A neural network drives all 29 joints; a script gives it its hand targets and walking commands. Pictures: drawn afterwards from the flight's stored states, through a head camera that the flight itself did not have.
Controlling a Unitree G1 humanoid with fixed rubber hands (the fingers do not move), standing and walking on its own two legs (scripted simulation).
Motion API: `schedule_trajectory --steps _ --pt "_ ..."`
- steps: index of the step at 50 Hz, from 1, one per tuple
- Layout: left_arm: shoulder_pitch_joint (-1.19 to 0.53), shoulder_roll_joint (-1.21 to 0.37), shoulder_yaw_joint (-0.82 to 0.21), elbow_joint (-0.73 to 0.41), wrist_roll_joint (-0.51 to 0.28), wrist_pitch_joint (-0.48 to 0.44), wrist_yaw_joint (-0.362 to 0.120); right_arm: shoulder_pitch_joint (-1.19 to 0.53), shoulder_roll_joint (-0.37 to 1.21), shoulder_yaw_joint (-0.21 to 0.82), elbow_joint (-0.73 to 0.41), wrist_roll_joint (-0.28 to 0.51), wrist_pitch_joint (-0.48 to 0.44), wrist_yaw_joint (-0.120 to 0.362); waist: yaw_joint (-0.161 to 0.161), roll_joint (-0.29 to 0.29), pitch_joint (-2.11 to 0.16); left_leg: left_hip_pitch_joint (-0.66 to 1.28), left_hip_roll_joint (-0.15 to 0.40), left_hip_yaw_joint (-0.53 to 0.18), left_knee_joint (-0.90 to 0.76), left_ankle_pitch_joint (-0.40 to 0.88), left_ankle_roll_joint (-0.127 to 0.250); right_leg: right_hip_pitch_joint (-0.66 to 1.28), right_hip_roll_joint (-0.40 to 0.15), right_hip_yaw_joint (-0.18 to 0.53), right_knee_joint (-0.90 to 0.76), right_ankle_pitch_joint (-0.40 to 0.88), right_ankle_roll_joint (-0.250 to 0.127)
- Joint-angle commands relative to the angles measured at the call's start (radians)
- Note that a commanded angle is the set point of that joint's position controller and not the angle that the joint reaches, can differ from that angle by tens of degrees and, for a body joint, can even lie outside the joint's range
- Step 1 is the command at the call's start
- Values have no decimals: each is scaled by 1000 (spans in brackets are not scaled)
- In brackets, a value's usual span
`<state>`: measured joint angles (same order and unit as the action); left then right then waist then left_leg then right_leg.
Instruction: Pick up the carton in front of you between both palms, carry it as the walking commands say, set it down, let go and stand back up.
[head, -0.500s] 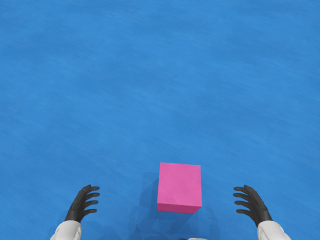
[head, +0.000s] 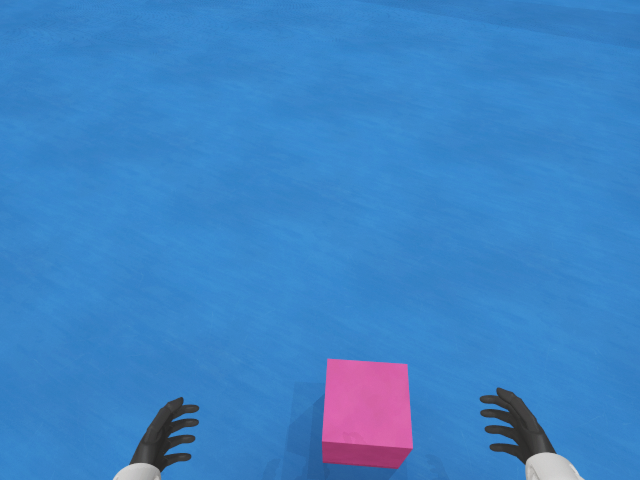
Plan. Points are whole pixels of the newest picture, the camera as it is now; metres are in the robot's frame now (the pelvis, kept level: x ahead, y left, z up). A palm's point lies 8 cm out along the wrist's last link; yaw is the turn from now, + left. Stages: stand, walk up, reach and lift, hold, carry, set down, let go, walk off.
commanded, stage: stand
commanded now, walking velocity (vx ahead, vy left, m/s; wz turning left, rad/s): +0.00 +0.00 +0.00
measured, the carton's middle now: (363, 415) +0.37 -0.09 -0.65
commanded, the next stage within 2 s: none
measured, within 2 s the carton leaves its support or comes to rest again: neither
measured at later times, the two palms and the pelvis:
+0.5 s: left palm out of the picture +0.14 +0.28 -0.09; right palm (570, 463) +0.15 -0.29 -0.09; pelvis +0.02 -0.01 +0.00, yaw +2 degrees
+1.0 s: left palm out of the picture +0.11 +0.29 -0.10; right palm out of the picture +0.12 -0.30 -0.09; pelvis +0.01 -0.01 +0.00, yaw +2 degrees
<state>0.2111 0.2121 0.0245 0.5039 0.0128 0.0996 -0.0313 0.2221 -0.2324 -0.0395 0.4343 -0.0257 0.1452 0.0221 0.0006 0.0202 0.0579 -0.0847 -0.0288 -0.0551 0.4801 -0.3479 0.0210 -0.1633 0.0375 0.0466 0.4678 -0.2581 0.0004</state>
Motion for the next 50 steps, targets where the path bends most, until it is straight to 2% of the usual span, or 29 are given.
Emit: schedule_trajectory --steps 1,2,5,6,7,8,9,10,11,14,17,20,21,22,23,26,28,29,30,31,34,36,38,41,43,44,47,49,50 --pt "-36 232 67 30 40 -43 59 -18 -194 -47 29 -8 -77 -40 16 -20 -43 -107 48 -28 -48 236 -51 -42 -74 0 -10 150 3" --pt "-83 198 55 43 40 -44 54 -33 -207 -60 39 -16 -89 -38 -7 31 -88 -109 52 -15 -40 205 -42 -24 -78 5 -23 111 5" --pt "-79 209 38 115 26 -80 52 -43 -160 -45 84 -8 -115 -38 -10 22 -138 -104 93 -59 -27 249 -27 12 -102 26 -2 159 -18" --pt "-63 240 58 114 36 -85 57 -51 -155 -37 84 -11 -117 -36 14 -52 -158 -86 71 -50 -22 266 -21 4 -95 25 -7 163 -7" --pt "-85 240 45 117 29 -88 56 -49 -192 -49 102 -9 -116 -31 4 57 -77 -160 74 -50 -18 321 -30 -2 -99 19 7 218 -17" --pt "-81 196 33 137 28 -91 52 -74 -187 -53 101 -8 -124 -40 2 35 -113 -127 68 -35 -22 258 -37 -19 -120 39 -13 180 -16" --pt "-116 238 48 146 30 -91 54 -64 -166 -44 106 -7 -129 -45 2 -50 -104 -124 81 -60 -14 277 -38 -24 -114 43 -18 202 -17" --pt "-119 229 39 164 30 -95 56 -44 -182 -49 129 -16 -128 -45 2 -56 -94 -108 67 -47 -16 259 -39 -36 -112 49 -41 184 -13" --pt "-106 280 54 177 34 -99 58 -25 -192 -40 128 -23 -128 -43 -11 13 -98 -138 83 -51 -27 237 -24 -34 -121 47 -26 150 -22" --pt "-90 255 47 212 21 -103 61 -21 -224 -56 148 0 -132 -51 -2 -50 -98 -120 72 -54 -33 268 -25 -2 -97 35 -23 237 -6" --pt "-114 268 34 226 23 -105 54 -24 -213 -49 177 4 -142 -55 -19 -18 -106 -87 88 -67 -30 321 -21 -16 -110 47 -22 285 -25" --pt "-98 255 29 247 21 -118 52 -15 -223 -48 189 3 -150 -52 -4 -17 -141 -83 80 -72 -29 431 -15 57 -113 50 -9 394 -26" --pt "-98 296 48 267 22 -114 54 -18 -236 -53 205 2 -148 -54 2 -69 -241 -14 100 -50 -22 524 -18 84 -118 27 2 428 -26" --pt "-70 270 44 275 22 -114 59 -44 -236 -52 201 0 -150 -56 18 -61 -173 -41 86 -57 -25 505 -25 83 -110 39 -8 451 -20" --pt "-99 270 40 283 29 -112 59 -13 -231 -40 226 -8 -150 -60 -4 2 -128 -79 86 -57 -46 498 -22 56 -126 45 3 442 -32" --pt "-91 281 43 277 23 -106 63 -16 -249 -42 233 1 -146 -54 -1 41 -137 -37 100 -54 -43 559 -21 49 -124 49 6 441 -35" --pt "-68 267 37 294 15 -108 63 -15 -229 -39 252 -7 -148 -59 15 -15 -139 -32 103 -60 -52 497 -18 71 -127 40 -7 394 -22" --pt "-112 287 36 292 20 -109 61 -11 -235 -41 254 8 -148 -59 -9 -58 -152 -45 97 -60 -64 486 -29 88 -119 19 -7 387 -20" --pt "-78 260 46 311 13 -111 62 -46 -250 -46 251 -11 -153 -64 37 -11 -135 -42 104 -63 -72 425 -13 76 -134 54 -27 336 -28" --pt "-108 294 34 314 30 -109 65 -37 -229 -40 248 0 -151 -58 -7 13 -82 -48 92 -71 -87 357 -26 40 -116 52 -53 326 -26" --pt "-123 261 35 328 16 -115 61 -17 -241 -35 289 -9 -152 -59 6 -39 -104 -56 95 -66 -109 324 -28 54 -124 50 -66 273 -22" --pt "-109 250 28 330 24 -120 60 -59 -262 -43 254 -9 -155 -58 10 5 -98 -55 88 -65 -104 317 -24 43 -119 55 -78 285 -24" --pt "-123 293 37 335 20 -123 60 -23 -240 -35 287 -4 -158 -57 -4 -57 -89 -64 97 -63 -107 337 -23 74 -132 52 -68 334 -18" --pt "-125 283 28 354 15 -120 51 -28 -259 -28 310 -4 -160 -54 1 -14 -112 -53 96 -75 -116 296 -22 65 -132 60 -82 245 -26" --pt "-113 287 23 365 20 -127 55 -26 -264 -28 328 4 -163 -51 -1 15 -76 -47 112 -82 -120 339 -18 59 -145 67 -85 297 -25" --pt "-108 292 22 374 11 -125 55 -58 -263 -29 311 -6 -165 -48 13 -53 -138 -33 109 -78 -97 347 -11 69 -134 52 -78 319 -30" --pt "-103 312 28 394 9 -116 56 -20 -258 -27 342 1 -159 -52 -11 20 -81 -59 111 -76 -119 327 -19 72 -154 82 -75 333 -41" --pt "-121 301 31 390 14 -116 59 -31 -252 -14 358 -10 -159 -59 12 -57 -111 -59 111 -86 -144 323 -20 117 -138 44 -79 274 -28" --pt "-110 309 28 391 17 -122 57 -52 -268 -24 354 -6 -160 -59 17 -25 -74 -75 98 -70 -146 285 -18 68 -148 70 -88 265 -33"
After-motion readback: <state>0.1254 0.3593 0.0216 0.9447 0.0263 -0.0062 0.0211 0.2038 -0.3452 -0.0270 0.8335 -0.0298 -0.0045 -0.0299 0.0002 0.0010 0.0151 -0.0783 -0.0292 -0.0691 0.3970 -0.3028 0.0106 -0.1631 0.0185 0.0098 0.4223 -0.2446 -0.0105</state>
